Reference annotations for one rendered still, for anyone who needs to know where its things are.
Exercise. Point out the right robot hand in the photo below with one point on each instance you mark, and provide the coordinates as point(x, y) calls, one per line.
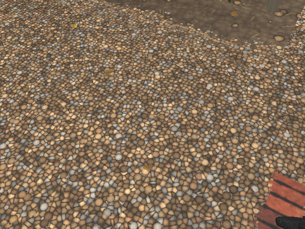
point(290, 222)

